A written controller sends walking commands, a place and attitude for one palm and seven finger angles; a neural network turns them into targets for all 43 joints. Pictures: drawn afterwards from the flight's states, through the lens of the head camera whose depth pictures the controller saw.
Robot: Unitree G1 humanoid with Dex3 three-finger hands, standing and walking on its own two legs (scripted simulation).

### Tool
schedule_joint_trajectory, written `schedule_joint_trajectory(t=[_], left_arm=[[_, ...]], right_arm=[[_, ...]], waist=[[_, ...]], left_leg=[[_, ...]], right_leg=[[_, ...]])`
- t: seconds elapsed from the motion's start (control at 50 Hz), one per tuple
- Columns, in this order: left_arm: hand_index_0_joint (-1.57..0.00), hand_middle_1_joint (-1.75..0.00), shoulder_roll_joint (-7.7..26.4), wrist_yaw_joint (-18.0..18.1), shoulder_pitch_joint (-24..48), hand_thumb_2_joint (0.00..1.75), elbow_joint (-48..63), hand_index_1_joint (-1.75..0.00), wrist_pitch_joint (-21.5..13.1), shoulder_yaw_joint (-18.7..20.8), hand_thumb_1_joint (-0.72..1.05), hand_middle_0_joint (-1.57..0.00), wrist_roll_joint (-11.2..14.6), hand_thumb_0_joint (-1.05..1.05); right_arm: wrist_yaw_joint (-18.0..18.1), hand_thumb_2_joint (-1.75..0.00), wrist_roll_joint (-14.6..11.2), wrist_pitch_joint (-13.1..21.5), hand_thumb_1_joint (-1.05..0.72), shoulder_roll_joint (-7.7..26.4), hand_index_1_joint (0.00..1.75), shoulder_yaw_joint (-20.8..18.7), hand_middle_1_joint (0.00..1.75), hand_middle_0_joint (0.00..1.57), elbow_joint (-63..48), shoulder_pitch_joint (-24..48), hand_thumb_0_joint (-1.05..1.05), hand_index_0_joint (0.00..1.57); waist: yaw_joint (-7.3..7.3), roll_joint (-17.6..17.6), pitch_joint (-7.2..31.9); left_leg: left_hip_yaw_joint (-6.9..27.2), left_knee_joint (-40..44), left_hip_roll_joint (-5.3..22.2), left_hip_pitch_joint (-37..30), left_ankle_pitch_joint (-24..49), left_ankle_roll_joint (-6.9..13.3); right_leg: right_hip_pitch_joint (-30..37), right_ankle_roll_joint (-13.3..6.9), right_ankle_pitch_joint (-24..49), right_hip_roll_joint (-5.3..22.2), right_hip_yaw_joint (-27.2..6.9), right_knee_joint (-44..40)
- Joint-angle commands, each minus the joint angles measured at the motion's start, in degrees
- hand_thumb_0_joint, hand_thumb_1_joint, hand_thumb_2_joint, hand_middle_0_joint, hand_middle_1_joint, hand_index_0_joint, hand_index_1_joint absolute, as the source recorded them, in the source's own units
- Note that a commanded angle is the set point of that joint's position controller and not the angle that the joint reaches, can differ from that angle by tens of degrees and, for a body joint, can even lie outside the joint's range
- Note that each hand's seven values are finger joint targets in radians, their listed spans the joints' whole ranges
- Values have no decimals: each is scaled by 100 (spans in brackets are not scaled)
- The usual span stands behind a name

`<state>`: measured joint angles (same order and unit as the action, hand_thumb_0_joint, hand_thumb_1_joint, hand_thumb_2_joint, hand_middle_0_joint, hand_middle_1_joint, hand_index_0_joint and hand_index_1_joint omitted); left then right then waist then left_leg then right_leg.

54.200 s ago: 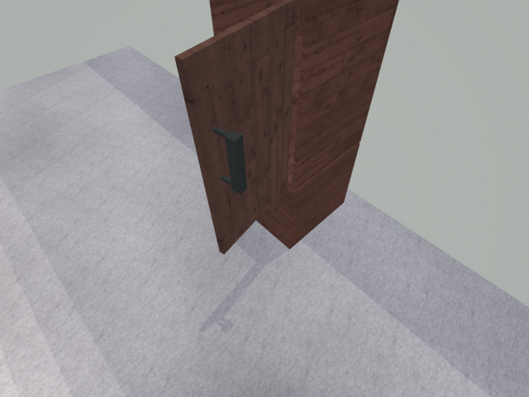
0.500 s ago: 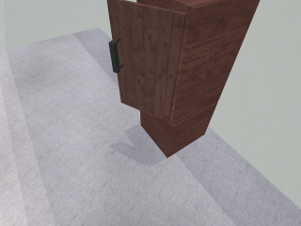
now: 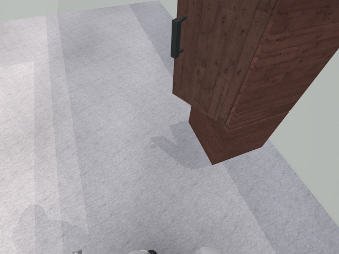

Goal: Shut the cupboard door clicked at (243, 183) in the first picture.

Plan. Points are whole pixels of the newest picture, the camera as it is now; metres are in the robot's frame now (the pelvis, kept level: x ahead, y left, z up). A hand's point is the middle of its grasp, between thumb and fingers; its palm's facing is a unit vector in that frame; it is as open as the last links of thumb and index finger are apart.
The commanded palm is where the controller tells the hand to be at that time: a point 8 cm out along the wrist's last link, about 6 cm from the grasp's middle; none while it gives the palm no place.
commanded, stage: walk to a spot facing it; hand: left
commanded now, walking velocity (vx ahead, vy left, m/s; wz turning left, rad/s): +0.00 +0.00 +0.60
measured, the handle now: (179, 37) +0.88 -0.01 +0.02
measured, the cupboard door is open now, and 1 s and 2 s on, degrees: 28 28 28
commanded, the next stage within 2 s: none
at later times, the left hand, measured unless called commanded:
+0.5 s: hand out of the picture -0.03 +0.16 -0.17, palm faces +0.40 -0.88 -0.28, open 7.4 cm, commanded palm none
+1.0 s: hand out of the picture -0.07 +0.11 -0.15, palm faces +0.65 -0.70 -0.28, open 7.4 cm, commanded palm none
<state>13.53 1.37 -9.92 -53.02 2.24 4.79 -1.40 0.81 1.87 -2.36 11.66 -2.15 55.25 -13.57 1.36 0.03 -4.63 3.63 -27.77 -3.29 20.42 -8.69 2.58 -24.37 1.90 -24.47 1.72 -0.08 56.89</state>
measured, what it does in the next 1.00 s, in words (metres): steps on the spot, turning left: right foot, then left foot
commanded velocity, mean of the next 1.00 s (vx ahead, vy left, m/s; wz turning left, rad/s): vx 0.00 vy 0.00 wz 0.60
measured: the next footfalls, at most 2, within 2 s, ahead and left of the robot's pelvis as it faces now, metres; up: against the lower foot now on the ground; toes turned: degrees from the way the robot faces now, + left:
right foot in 0.18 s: +0.04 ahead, -0.17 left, +0.00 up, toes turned +10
left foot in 0.52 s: -0.03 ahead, +0.09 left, +0.00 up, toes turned +27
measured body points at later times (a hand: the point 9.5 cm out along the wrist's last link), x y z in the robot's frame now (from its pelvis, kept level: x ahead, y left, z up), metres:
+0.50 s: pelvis +0.00 -0.05 -0.01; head +0.05 -0.04 +0.44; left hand -0.05 +0.20 -0.15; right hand +0.17 -0.27 -0.15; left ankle -0.06 +0.08 -0.72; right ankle +0.00 -0.17 -0.74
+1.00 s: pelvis +0.01 -0.09 +0.00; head +0.05 -0.07 +0.45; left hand -0.10 +0.14 -0.13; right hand +0.25 -0.22 -0.15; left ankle -0.09 +0.00 -0.68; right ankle +0.09 -0.16 -0.74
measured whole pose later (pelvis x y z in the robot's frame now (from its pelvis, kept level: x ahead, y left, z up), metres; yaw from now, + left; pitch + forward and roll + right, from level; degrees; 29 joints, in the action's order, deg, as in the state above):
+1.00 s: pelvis +0.01 -0.09 +0.00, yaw +41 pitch +0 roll +3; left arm 10.8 1.5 -14.3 -49.6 1.0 3.7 -2.3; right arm -1.7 0.8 -5.0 13.2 -4.4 51.1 -8.8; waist 0.4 0.8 -5.2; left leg -2.2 -55.4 0.1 23.7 -28.1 -2.5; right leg -15.9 -0.8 -16.6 8.1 11.0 33.3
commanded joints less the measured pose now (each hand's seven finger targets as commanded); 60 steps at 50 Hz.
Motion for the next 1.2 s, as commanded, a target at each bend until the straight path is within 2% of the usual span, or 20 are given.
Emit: schedule_joint_trajectory(t=[0.0, 0.12, 0.16, 0.2, 0.26, 0.4, 0.46, 0.5, 0.52, 0.56, 0.7, 0.72, 0.74, 0.76, 0.82, 1.02, 1.04, 1.08, 1.1, 1.18], left_arm=[[-20, -30, 417, -11, -215, 90, 485, -30, -89, 66, 90, -20, -6, 0], [-20, -30, 727, 31, -1096, 90, 384, -30, -91, 157, 90, -20, 15, 0], [-20, -30, 1519, 112, -521, 90, 667, -30, -107, 255, 90, -20, -108, 0], [-20, -30, 1018, 149, 299, 90, 872, -30, -181, 174, 90, -20, -41, 0], [-20, -30, 844, 110, 104, 90, 742, -30, -264, 105, 90, -20, -50, 0], [-20, -30, 1126, 93, -867, 90, 446, -30, -233, 245, 90, -20, -67, 0], [-20, -30, 1061, 57, -775, 90, 470, -30, -204, 239, 90, -20, 13, 0], [-20, -30, 441, 4, -568, 90, 869, -30, -180, 24, 90, -20, 42, 0], [-20, -30, 513, 24, -204, 90, 1076, -30, -132, 33, 90, -20, 0, 0], [-20, -30, 533, 32, 36, 90, 927, -30, -59, 94, 90, -20, 6, 0], [-20, -30, 483, -78, -1098, 90, 569, -30, -108, 132, 90, -20, 24, 0], [-20, -30, 640, -60, -1403, 90, 522, -30, -166, 178, 90, -20, -27, 0], [-20, -30, 1201, -2, -1448, 90, 585, -30, -248, 275, 90, -20, -126, 0], [-20, -30, 1446, 4, -1246, 90, 686, -30, -216, 253, 90, -20, -84, 0], [-20, -30, 830, 87, -403, 90, 869, -30, -240, 177, 90, -20, -84, 0], [-20, -30, 972, 42, -754, 90, 576, -30, -202, 294, 90, -20, -48, 0], [-20, -30, 897, 27, -708, 90, 578, -30, -170, 278, 90, -20, 9, 0], [-20, -30, 369, -52, -314, 90, 984, -30, -116, 79, 90, -20, 33, 0], [-20, -30, 398, -102, 44, 90, 1268, -30, -153, 92, 90, -20, 1, 0], [-20, -30, 476, -210, 170, 90, 910, -30, -180, 154, 90, -20, -10, 0]], right_arm=[[58, -90, 18, 63, -90, 1224, 30, -368, 30, 20, -365, -265, 0, 20], [3, -90, -39, -80, -90, 1102, 30, -452, 30, 20, -714, 345, 0, 20], [-61, -90, -67, -97, -90, 614, 30, -454, 30, 20, -841, 193, 0, 20], [-121, -90, 3, -117, -90, 690, 30, -474, 30, 20, -760, -68, 0, 20], [-209, -90, -83, -84, -90, 587, 30, -374, 30, 20, -791, 87, 0, 20], [-222, -90, -118, -11, -90, 415, 30, -212, 30, 20, -957, 707, 0, 20], [-192, -90, -81, 68, -90, 699, 30, -266, 30, 20, -779, 95, 0, 20], [-121, -90, -36, 86, -90, 1719, 30, -517, 30, 20, -643, -479, 0, 20], [-73, -90, -17, 57, -90, 1708, 30, -495, 30, 20, -552, -700, 0, 20], [30, -90, 6, 87, -90, 1383, 30, -404, 30, 20, -601, -211, 0, 20], [29, -90, -21, 5, -90, 1248, 30, -379, 30, 20, -976, 889, 0, 20], [0, -90, -72, -8, -90, 1058, 30, -366, 30, 20, -1049, 974, 0, 20], [-52, -90, -123, -15, -90, 665, 30, -332, 30, 20, -1151, 784, 0, 20], [-103, -90, -77, -39, -90, 713, 30, -365, 30, 20, -1188, 787, 0, 20], [-176, -90, -42, -71, -90, 710, 30, -391, 30, 20, -986, 690, 0, 20], [-220, -90, -114, 28, -90, 369, 30, -231, 30, 20, -887, 381, 0, 20], [-216, -90, -102, 74, -90, 532, 30, -265, 30, 20, -796, 88, 0, 20], [-132, -90, 8, 81, -90, 1548, 30, -484, 30, 20, -741, -415, 0, 20], [-82, -90, 61, 67, -90, 1688, 30, -486, 30, 20, -709, -652, 0, 20], [17, -90, 27, 252, -90, 1136, 30, -303, 30, 20, -694, -147, 0, 20]], waist=[[42, -771, 793], [-422, -717, 682], [-306, 1377, 180], [162, 810, 144], [96, 1096, 244], [-389, 1306, 592], [3, 796, 942], [317, -1747, 1206], [432, -883, 1034], [286, -1598, 687], [-381, -819, 592], [-546, -187, 522], [-542, 1504, 482], [-529, 1645, 425], [-100, 1185, 190], [-218, 914, 733], [-39, 470, 853], [295, -1715, 756], [427, -1098, 583], [99, -1318, 351]], left_leg=[[2145, 1268, 1383, -909, -497, 648], [1754, 723, 547, 825, -1360, 74], [205, -3073, -430, 1848, -2226, -560], [215, -4242, 187, 1419, -1918, -456], [-289, -3682, 357, 1164, -1629, -580], [-885, -1439, 331, 592, -1736, -477], [-827, 281, 328, -1051, -80, -328], [1836, 436, 2693, -2601, 4093, 957], [1657, 364, 2770, -2120, 3340, 1173], [1308, 475, 2087, -1451, 2634, 854], [941, 118, 1263, 157, 288, 351], [667, -463, 800, 739, -607, 82], [-51, -2029, -80, 1609, -2044, -366], [42, -3624, -50, 1360, -2743, -375], [56, -4658, 438, 1232, -1974, -408], [-852, -536, 358, -317, -1301, -384], [-668, 320, 441, -1065, -513, -337], [2100, 1039, 2536, -1994, 945, 830], [2384, 1127, 2791, -1403, -456, 1179], [1613, 1202, 1692, -1236, -1007, 711]], right_leg=[[-208, 52, -29, -105, -69, -539], [2049, -106, 521, -186, 25, -3273], [1183, -1223, -1125, 2663, -2864, -5089], [598, -1248, 166, 2071, -1857, -4380], [1271, -1044, 3047, 1558, -293, -3533], [2484, -870, 4931, 1769, 120, -2781], [1727, -383, 4399, 1554, 626, -1693], [-833, 194, -1295, 509, 768, 348], [-859, 136, -1227, 515, 279, 740], [-925, 143, -601, 520, 24, 883], [1225, 142, 638, -42, 484, -2024], [1769, 81, 917, 240, 181, -2971], [1997, -463, 450, 1777, -1871, -4096], [1223, -1008, 223, 2574, -2412, -4476], [720, -1085, 1122, 1982, -1173, -3975], [1655, -701, 3016, 1913, 490, -2756], [1234, -426, 2638, 1781, 764, -2199], [-1089, 192, -1197, 595, 879, -181], [-1169, 120, -1049, 578, 459, 268], [-1334, 125, 133, 461, 92, 418]])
